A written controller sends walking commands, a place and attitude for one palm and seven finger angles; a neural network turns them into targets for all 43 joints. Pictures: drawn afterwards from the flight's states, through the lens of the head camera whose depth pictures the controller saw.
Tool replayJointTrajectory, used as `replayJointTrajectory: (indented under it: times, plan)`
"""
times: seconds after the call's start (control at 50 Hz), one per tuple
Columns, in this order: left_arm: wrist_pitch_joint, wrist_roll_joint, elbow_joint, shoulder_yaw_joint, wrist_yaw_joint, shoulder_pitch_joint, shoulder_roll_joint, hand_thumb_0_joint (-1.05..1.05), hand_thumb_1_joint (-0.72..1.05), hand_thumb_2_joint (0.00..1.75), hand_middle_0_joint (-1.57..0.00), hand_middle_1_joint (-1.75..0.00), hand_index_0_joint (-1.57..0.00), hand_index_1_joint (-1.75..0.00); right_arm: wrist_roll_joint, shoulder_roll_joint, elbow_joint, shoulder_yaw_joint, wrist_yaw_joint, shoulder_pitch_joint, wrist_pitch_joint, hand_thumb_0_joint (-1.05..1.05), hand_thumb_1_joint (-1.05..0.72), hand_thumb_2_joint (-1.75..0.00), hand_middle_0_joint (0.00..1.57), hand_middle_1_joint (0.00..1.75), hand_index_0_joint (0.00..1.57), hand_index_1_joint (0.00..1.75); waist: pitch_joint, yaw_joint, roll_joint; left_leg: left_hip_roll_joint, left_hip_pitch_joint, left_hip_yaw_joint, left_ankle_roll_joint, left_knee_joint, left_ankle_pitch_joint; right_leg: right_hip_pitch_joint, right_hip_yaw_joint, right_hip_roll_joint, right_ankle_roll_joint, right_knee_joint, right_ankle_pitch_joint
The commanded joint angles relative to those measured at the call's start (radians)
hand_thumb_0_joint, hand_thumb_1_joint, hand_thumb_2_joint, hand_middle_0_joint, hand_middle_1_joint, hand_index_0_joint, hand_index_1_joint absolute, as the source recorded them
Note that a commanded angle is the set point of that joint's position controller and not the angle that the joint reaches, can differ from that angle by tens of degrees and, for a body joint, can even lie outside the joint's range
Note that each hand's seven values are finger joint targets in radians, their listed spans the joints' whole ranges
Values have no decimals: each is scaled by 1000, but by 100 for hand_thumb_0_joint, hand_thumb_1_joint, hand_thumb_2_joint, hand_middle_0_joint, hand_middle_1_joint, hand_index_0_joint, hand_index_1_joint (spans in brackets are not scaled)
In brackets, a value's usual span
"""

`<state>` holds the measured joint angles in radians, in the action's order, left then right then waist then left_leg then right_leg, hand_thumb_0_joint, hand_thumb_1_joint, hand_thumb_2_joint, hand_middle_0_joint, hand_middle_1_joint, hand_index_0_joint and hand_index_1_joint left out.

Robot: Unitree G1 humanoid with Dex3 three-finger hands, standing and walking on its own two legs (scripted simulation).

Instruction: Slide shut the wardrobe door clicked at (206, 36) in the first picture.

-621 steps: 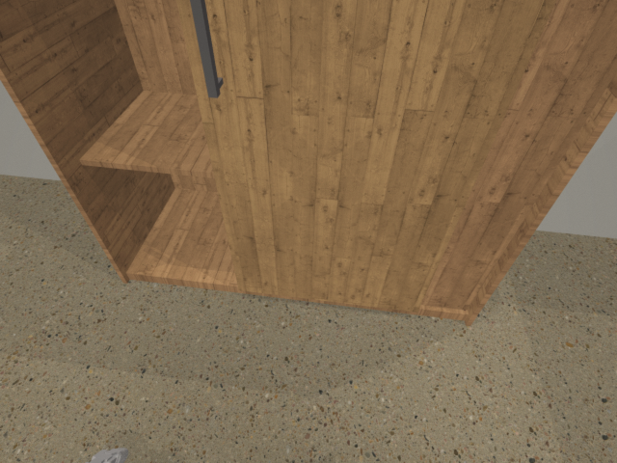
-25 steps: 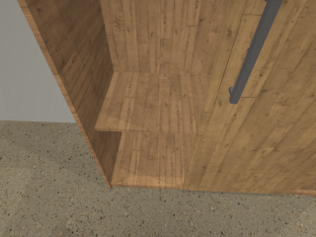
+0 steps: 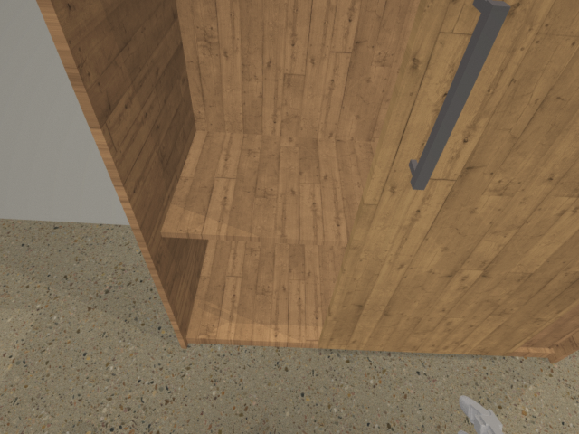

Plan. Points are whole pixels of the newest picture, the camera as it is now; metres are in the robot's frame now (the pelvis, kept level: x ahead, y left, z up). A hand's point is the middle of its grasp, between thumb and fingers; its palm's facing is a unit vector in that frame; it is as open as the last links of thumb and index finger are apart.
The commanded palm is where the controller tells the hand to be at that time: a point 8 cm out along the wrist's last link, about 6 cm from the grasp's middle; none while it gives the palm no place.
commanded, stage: raise the hand with hooked fingers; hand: right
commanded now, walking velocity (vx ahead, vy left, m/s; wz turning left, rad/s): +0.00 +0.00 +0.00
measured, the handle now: (445, 105) +0.51 -0.18 +0.23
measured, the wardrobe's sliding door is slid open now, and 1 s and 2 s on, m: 0.46 0.46 0.46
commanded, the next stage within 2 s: move the hooked fingers beside the handle in 1.94 s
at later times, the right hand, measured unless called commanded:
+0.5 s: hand (491, 427) +0.14 -0.19 +0.08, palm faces +0.04 +1.00 -0.08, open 10.0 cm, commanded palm +0.13 -0.25 +0.07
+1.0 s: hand (559, 349) +0.20 -0.25 +0.15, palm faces +0.02 +0.99 -0.13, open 12.9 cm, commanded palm +0.17 -0.30 +0.16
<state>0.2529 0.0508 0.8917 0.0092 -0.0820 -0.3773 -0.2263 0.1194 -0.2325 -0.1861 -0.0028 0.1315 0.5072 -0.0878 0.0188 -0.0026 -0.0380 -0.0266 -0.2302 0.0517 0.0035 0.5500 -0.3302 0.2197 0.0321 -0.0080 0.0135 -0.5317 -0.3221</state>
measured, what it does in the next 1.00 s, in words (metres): stands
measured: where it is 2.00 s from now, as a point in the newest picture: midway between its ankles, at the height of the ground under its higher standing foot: outside the picture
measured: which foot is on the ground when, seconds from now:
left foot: down 0.00-1.00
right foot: down 0.00-1.00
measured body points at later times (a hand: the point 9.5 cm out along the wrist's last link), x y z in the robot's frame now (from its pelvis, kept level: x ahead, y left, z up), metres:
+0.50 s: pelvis -0.06 +0.01 -0.03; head -0.05 +0.01 +0.42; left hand +0.17 +0.21 -0.08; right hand +0.13 -0.25 +0.08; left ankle -0.03 +0.11 -0.73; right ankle -0.03 -0.11 -0.73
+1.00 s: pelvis -0.04 -0.01 +0.00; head -0.06 +0.00 +0.45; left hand +0.15 +0.23 -0.06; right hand +0.19 -0.30 +0.15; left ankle -0.03 +0.11 -0.73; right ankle -0.03 -0.11 -0.73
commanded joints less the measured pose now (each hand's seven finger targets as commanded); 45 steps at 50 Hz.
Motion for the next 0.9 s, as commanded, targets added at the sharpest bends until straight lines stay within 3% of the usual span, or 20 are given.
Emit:
replayJointTrajectory:
  times: [0.0,0.04,0.06,0.08,0.12,0.14,0.16,0.2,0.24,0.28,0.36,0.44,0.48,0.54,0.6,0.66,0.72,0.78,0.82,0.88]
  plan:
    - [148,-31,-274,39,-9,135,-144,0,90,90,-20,-30,-20,-30,13,88,369,76,-74,-131,192,0,-69,-81,22,43,22,43,34,68,243,23,-178,41,2,-30,201,50,-63,8,26,-44,267]
    - [136,-37,-308,57,12,169,-140,0,90,90,-20,-30,-20,-30,40,117,143,14,-166,55,281,0,-64,-79,22,47,22,47,-65,9,428,22,-263,46,-6,1,72,216,-59,2,9,-86,135]
    - [125,-29,-327,67,32,185,-140,0,90,90,-20,-30,-20,-30,67,82,36,-57,-240,184,327,0,-62,-78,22,48,22,48,-86,-48,386,17,-240,23,12,27,87,273,-52,-8,-5,-103,129]
    - [115,-31,-360,70,51,198,-145,0,90,90,-20,-30,-20,-30,107,52,66,-109,-315,217,392,0,-60,-77,22,50,22,50,-24,-71,334,8,-208,12,23,74,136,291,-32,-16,-18,-133,139]
    - [94,-39,-434,79,70,242,-167,0,90,90,-20,-30,-20,-30,154,-64,121,-237,-449,165,495,0,-55,-75,22,53,22,53,60,-81,211,-9,-161,-24,34,144,224,323,-5,-32,-27,-193,144]
    - [73,-38,-472,81,71,260,-159,0,90,90,-20,-30,-20,-30,140,-126,166,-296,-464,146,502,0,-53,-74,23,54,23,54,104,-106,151,-8,-144,-32,35,163,227,341,15,-40,-20,-200,147]
    - [47,-40,-493,83,75,266,-152,0,90,90,-20,-30,-20,-30,125,-178,220,-333,-460,131,483,0,-50,-73,23,55,23,55,116,-129,25,-5,-127,-47,46,178,212,336,21,-45,-18,-201,148]
    - [7,-32,-575,65,70,294,-125,0,90,90,-20,-30,-20,-30,128,-125,405,-264,-426,20,444,0,-46,-71,23,58,23,58,155,-107,-47,6,-134,-36,43,186,172,304,34,-42,-7,-191,128]
    - [-7,-29,-596,59,58,259,-115,0,90,90,-20,-30,-20,-30,141,-129,544,-279,-369,-119,455,0,-41,-69,24,62,24,62,208,-65,-69,22,-167,-40,33,170,151,259,15,-29,4,-203,123]
    - [-1,-36,-580,50,46,214,-116,0,90,90,-20,-30,-20,-30,153,-140,651,-278,-330,-275,500,0,-36,-67,24,64,24,64,202,-9,-57,35,-223,-49,26,148,88,239,-22,-8,11,-220,85]
    - [56,-31,-503,10,20,190,-141,0,90,90,-20,-30,-20,-30,161,-69,671,-108,-383,-456,599,0,-27,-63,25,70,25,70,117,85,-97,46,-320,-42,23,107,-33,190,-69,10,19,-227,-11]
    - [102,-4,-460,-2,-16,194,-165,0,90,90,-20,-30,-20,-30,161,-157,477,-117,-496,-461,498,0,-18,-59,25,76,25,76,82,83,13,30,-264,-79,9,19,-166,230,-89,15,23,-186,-110]
    - [98,7,-449,-8,-23,208,-170,0,90,90,-20,-30,-20,-30,165,-219,335,-202,-527,-421,380,0,-13,-57,25,80,25,80,44,40,22,14,-231,-89,8,-18,-205,258,-83,18,21,-151,-117]
    - [84,6,-480,-18,-24,262,-151,0,90,90,-20,-30,-20,-30,195,-284,288,-341,-513,-366,230,0,-6,-54,26,84,26,84,100,-47,77,-2,-125,-68,6,-27,-174,254,-80,11,17,-96,-60]
    - [82,2,-497,-31,-11,285,-125,0,90,90,-20,-30,-20,-30,268,-308,398,-464,-456,-368,187,0,1,-51,27,88,27,88,176,-92,50,9,-33,-28,10,-13,-54,200,-72,8,6,-63,45]
    - [118,-11,-496,-35,10,267,-121,0,90,90,-20,-30,-20,-30,274,-317,559,-492,-409,-394,243,0,8,-48,27,93,27,93,205,-98,-21,33,-2,10,21,8,94,136,-67,9,1,-33,147]
    - [154,-9,-465,-22,26,222,-138,0,90,90,-20,-30,-20,-30,234,-247,586,-389,-416,-391,283,0,15,-45,27,98,27,98,177,-48,-77,40,-55,27,18,3,166,69,-53,14,2,-21,180]
    - [166,5,-431,-13,12,217,-168,0,90,90,-20,-30,-20,-30,228,-254,475,-355,-470,-471,228,0,22,-42,28,102,28,102,72,-21,-21,38,-79,13,11,-48,107,83,-61,17,11,3,104]
    - [169,16,-419,-9,-7,216,-178,0,90,90,-20,-30,-20,-30,230,-295,430,-383,-500,-514,178,0,27,-40,28,105,28,105,62,-30,13,37,-80,9,6,-77,34,78,-70,18,15,30,49]
    - [171,19,-421,-18,-22,240,-174,0,90,90,-20,-30,-20,-30,231,-366,487,-431,-516,-642,137,0,34,-37,29,110,29,110,93,-44,-51,36,-37,8,12,-96,37,22,-81,11,17,62,57]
